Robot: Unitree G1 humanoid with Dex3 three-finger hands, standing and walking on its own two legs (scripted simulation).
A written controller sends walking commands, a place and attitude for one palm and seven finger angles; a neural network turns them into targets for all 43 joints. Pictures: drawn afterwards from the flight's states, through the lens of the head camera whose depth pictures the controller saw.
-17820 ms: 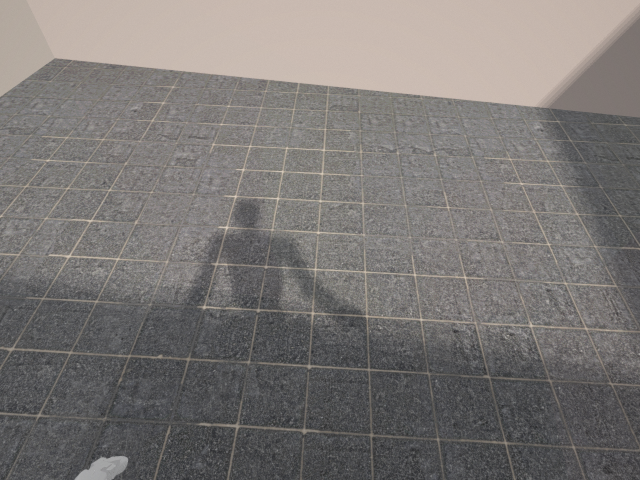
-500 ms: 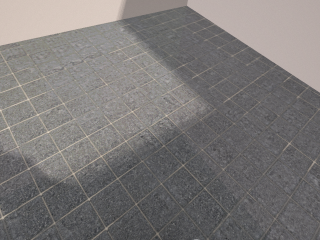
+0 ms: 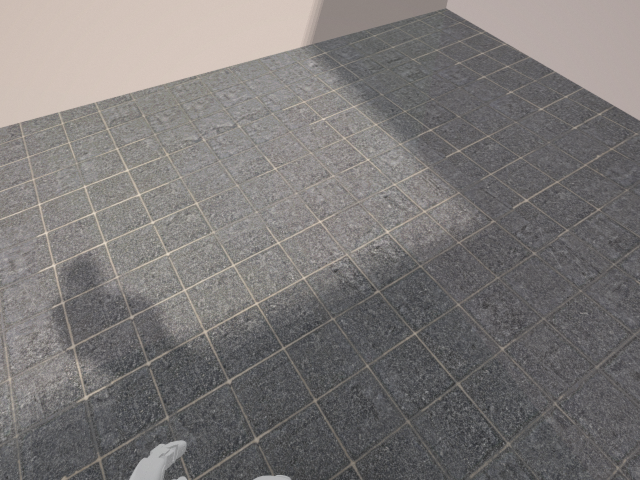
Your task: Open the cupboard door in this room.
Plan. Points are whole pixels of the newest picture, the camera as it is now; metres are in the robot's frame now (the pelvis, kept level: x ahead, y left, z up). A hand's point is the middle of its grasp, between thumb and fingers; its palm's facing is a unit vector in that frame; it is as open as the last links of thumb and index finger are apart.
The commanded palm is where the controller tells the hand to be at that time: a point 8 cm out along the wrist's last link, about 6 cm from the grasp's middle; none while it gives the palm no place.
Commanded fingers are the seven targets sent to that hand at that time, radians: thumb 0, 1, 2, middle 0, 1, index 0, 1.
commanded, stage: turn or walk to find it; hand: left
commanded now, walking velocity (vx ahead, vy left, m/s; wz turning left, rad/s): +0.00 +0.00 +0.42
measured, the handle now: out of the picture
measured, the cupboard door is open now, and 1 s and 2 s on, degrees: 0 0 0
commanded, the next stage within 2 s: stand and wait in 1.72 s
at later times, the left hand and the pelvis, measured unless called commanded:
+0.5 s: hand out of the picture -0.05 +0.25 -0.18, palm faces +0.29 -0.92 -0.25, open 7.4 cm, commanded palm none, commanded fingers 0.00 0.90 0.90 -0.20 -0.30 -0.20 -0.30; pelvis -0.02 +0.03 +0.00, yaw +13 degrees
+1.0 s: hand out of the picture -0.03 +0.20 -0.14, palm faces +0.44 -0.86 -0.27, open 7.4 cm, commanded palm none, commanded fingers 0.00 0.90 0.90 -0.20 -0.30 -0.20 -0.30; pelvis -0.02 -0.01 +0.01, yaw +26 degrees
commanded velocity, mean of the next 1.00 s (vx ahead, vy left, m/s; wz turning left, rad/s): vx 0.00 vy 0.00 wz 0.42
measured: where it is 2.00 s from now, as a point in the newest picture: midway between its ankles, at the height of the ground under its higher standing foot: outside the picture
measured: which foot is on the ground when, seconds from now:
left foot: up 0.00-0.38, down 0.40-0.84, up 0.86-1.00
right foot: down 0.00-0.40, up 0.42-0.80, down 0.82-1.00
